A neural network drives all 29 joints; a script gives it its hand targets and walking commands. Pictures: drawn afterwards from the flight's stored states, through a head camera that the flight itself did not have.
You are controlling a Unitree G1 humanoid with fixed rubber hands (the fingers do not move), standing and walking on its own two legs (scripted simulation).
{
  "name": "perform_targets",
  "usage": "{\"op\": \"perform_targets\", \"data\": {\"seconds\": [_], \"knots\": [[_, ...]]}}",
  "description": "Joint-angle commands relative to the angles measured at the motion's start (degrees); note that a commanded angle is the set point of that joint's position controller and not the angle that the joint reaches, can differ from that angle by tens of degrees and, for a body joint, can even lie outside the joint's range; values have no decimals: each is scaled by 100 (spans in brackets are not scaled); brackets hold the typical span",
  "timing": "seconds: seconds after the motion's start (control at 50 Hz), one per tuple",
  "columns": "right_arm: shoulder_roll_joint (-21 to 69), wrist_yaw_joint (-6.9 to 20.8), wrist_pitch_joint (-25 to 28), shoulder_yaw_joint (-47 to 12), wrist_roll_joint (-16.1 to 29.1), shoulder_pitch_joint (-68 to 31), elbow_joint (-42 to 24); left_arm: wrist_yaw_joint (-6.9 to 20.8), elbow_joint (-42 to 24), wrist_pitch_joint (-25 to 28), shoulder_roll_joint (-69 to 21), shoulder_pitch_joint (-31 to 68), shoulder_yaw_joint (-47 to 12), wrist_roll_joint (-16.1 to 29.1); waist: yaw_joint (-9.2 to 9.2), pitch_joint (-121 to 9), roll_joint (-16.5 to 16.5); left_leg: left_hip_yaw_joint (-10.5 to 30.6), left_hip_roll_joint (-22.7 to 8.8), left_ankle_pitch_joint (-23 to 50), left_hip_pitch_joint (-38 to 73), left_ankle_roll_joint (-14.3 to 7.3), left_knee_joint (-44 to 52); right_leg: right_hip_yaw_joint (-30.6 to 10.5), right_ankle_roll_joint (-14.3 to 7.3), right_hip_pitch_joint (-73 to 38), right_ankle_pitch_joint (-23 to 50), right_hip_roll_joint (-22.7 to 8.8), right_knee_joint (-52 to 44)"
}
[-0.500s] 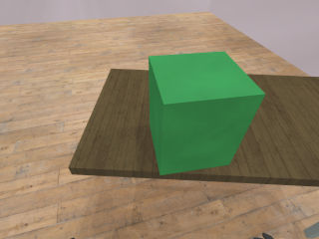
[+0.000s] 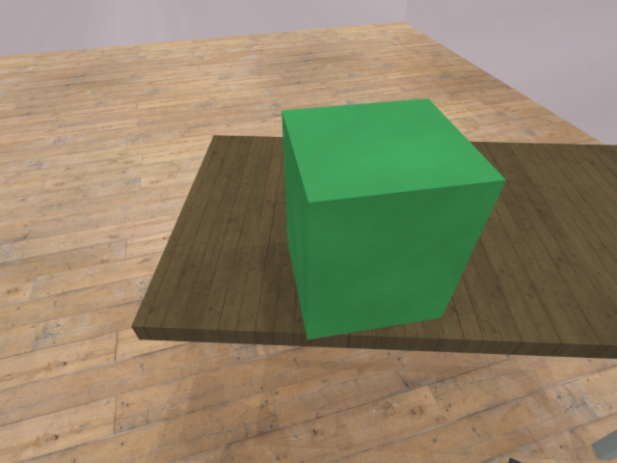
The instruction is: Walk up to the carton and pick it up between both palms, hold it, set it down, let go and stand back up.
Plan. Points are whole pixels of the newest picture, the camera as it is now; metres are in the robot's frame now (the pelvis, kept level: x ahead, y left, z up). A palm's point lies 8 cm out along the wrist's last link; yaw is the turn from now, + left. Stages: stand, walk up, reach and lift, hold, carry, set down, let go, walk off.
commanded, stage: stand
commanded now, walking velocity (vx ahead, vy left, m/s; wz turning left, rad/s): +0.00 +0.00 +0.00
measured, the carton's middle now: (366, 220) +0.47 -0.06 +0.08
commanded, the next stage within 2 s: none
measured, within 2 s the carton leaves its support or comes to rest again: neither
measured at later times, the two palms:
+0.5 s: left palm out of the picture +0.09 +0.27 -0.10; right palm out of the picture +0.10 -0.27 -0.10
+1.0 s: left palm out of the picture +0.09 +0.26 -0.10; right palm out of the picture +0.10 -0.28 -0.11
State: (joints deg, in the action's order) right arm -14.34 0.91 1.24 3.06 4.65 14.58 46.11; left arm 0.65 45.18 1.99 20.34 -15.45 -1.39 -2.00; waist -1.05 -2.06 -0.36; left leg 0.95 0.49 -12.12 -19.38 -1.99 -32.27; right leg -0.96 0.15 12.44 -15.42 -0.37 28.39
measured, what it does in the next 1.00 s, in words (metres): stands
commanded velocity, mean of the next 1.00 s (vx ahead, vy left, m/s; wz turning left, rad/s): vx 0.00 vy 0.00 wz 0.00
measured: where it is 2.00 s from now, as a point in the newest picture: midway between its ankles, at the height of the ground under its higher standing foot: outside the picture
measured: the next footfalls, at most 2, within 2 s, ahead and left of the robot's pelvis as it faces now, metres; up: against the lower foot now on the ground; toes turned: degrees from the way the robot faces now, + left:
none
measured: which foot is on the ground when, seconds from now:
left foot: down 0.00-1.00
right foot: down 0.00-1.00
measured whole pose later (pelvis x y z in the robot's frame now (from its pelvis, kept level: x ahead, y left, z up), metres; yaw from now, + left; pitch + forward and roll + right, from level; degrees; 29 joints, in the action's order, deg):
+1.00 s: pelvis +0.00 -0.02 +0.00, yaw +0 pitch -1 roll -1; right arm -14.5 0.8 1.2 3.1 4.6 12.9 49.4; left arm 0.7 46.3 2.0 19.3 -15.5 -1.4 -1.8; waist -0.6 -2.1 -0.9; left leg 1.0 0.3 -10.6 -17.9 -0.8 -29.3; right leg -1.0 0.2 12.4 -15.3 -0.4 28.4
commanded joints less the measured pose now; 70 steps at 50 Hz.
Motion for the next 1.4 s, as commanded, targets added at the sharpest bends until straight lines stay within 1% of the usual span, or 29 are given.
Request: {"op": "perform_targets", "data": {"seconds": [0.0, 0.04, 0.08, 0.12, 0.14, 0.22, 0.24, 0.28, 0.38, 0.42, 0.44, 0.62, 0.64, 0.68, 0.72, 0.74, 0.78, 0.84, 0.86, 0.94, 1.02, 1.04, 1.1, 1.12, 1.18, 1.2, 1.24, 1.32, 1.38], "knots": [[-1704, -82, 251, 378, -697, -392, -102, -31, 206, 196, 1074, -15, 397, 98, 43, 243, -327, 1018, -639, -361, 462, -140, 1156, -474, -332, 1, -37, -408, -581], [-1718, -131, 215, 377, -688, -615, -94, -50, 113, 179, 1130, 262, 412, 78, 81, 450, -203, 1072, -667, -245, 327, -135, 1204, -462, -329, 156, -124, -429, -615], [-1635, -97, 212, 341, -701, -646, -56, -53, 188, 196, 1113, -49, 404, 140, -22, 46, -486, 1059, -696, -235, 549, -170, 1112, -444, -322, -64, 25, -416, -581], [-1567, -100, 217, 315, -693, -578, -51, -68, 175, 212, 1200, 163, 428, 89, 53, 384, -83, 941, -606, 212, 373, -152, 1032, -549, -333, -28, 56, -493, -689], [-1629, -122, 226, 348, -714, -667, -25, -39, 108, 246, 1110, 259, 410, 80, 23, 110, -196, 886, -612, 275, 572, -177, 1001, -576, -336, -35, 260, -530, -662], [-1667, -63, 187, 350, -665, -451, 38, -72, 142, 188, 1099, 281, 404, 66, 198, -17, -185, 941, -617, -219, 713, -106, 1081, -489, -342, 4, -64, -417, -664], [-1732, -104, 180, 381, -685, -607, 120, -57, 206, 194, 1007, 241, 397, 113, 79, 366, -62, 961, -622, -160, 510, -151, 1125, -489, -328, 189, -16, -468, -683], [-1702, -113, 222, 391, -697, -668, 50, -65, 155, 232, 1225, 74, 441, 104, 99, 172, -596, 842, -634, 117, 589, -80, 1023, -559, -339, 13, 165, -507, -731], [-1629, -113, 179, 352, -634, -564, 71, -65, 248, 187, 1255, 194, 464, 54, 152, 410, -45, 945, -693, -119, 452, -110, 1059, -543, -371, 132, -29, -495, -732], [-1673, -125, 183, 359, -754, -813, 68, -72, 204, 179, 1043, 217, 421, 92, 4, 127, -211, 976, -612, -572, 519, -135, 1166, -513, -319, 79, -245, -436, -642], [-1722, -124, 210, 399, -694, -664, 69, -57, 218, 180, 1115, 198, 419, 116, 102, 486, -354, 969, -639, -595, 410, -132, 1269, -607, -346, 195, -298, -475, -703], [-1672, -107, 208, 317, -677, -707, 169, -91, 131, 208, 1237, 352, 474, 103, 68, 293, -246, 925, -661, 588, 651, -70, 1124, -555, -324, 62, 319, -502, -681], [-1552, -96, 216, 308, -672, -574, 183, -96, 260, 186, 1283, 372, 511, 53, 226, 268, -53, 904, -655, 454, 754, -53, 1097, -542, -364, 89, 277, -465, -634], [-1654, -130, 196, 326, -692, -561, 260, -40, 239, 160, 1115, 144, 417, 93, 117, 270, -435, 910, -694, 411, 960, -85, 1005, -554, -310, 280, 103, -462, -719], [-1676, -119, 175, 353, -661, -555, 245, -76, 247, 182, 1190, 434, 444, 110, 190, 344, -97, 952, -644, 218, 572, -48, 1193, -540, -331, 7, 97, -491, -678], [-1742, -141, 189, 366, -723, -697, 211, -68, 228, 216, 994, 128, 402, 132, 25, 265, -266, 960, -671, -90, 651, -113, 1183, -499, -322, 72, -4, -456, -693], [-1710, -114, 164, 344, -741, -797, 201, -98, 317, 159, 1096, 110, 410, 114, 13, 189, -161, 921, -653, -291, 595, -144, 1241, -465, -307, -13, -79, -445, -735], [-1672, -88, 210, 325, -710, -764, 246, -50, 212, 168, 1080, 352, 422, 112, 53, 289, -337, 760, -573, -46, 552, -43, 1172, -560, -332, -29, -116, -543, -779], [-1538, -86, 209, 318, -703, -602, 286, -82, 234, 153, 1246, 238, 456, 105, 102, 552, -40, 903, -616, -74, 532, -55, 1207, -575, -350, 189, -96, -508, -767], [-1528, -108, 212, 279, -683, -732, 236, -76, 241, 201, 1241, 253, 476, 93, 125, 369, -380, 880, -646, 40, 456, -54, 1258, -549, -322, -17, 59, -501, -700], [-1560, -103, 162, 264, -660, -648, 335, -76, 215, 199, 1118, 402, 408, 102, 118, 575, -232, 888, -640, 100, 501, -56, 1222, -634, -336, 141, -104, -540, -829], [-1574, -96, 200, 319, -680, -838, 306, -109, 278, 180, 1066, 341, 418, 93, 144, 345, 120, 888, -664, 6, 800, -18, 1154, -599, -328, 254, -299, -514, -872], [-1703, -101, 199, 301, -674, -673, 386, -67, 208, 191, 1113, 217, 400, 165, 93, 307, -295, 851, -598, 126, 686, -41, 1115, -675, -375, 145, -21, -606, -804], [-1727, -113, 189, 329, -665, -679, 409, -75, 308, 187, 1109, 144, 411, 139, 86, 406, -63, 872, -601, 54, 566, -15, 1272, -574, -327, 44, 162, -513, -744], [-1646, -114, 179, 298, -688, -698, 406, -103, 199, 192, 1264, 297, 470, 78, 90, 200, -254, 730, -617, 504, 818, 0, 1051, -680, -325, -10, 316, -529, -770], [-1585, -95, 195, 303, -654, -810, 341, -85, 222, 185, 1172, 405, 428, 94, 93, 250, 6, 798, -678, 472, 734, -27, 1073, -563, -310, -42, 254, -546, -740], [-1556, -92, 191, 294, -680, -826, 336, -104, 261, 166, 1109, 311, 411, 81, 114, 323, -352, 717, -668, 394, 756, -14, 1079, -610, -324, 36, 365, -562, -799], [-1714, -92, 173, 349, -657, -876, 386, -97, 277, 191, 1196, 284, 421, 98, 101, 261, 81, 913, -685, 202, 801, -77, 1189, -526, -330, 72, 314, -512, -808], [-1774, -90, 200, 337, -700, -808, 362, -115, 222, 151, 1126, 377, 426, 106, 151, 384, -168, 850, -612, -15, 665, -22, 1206, -584, -359, 119, 136, -537, -810]]}}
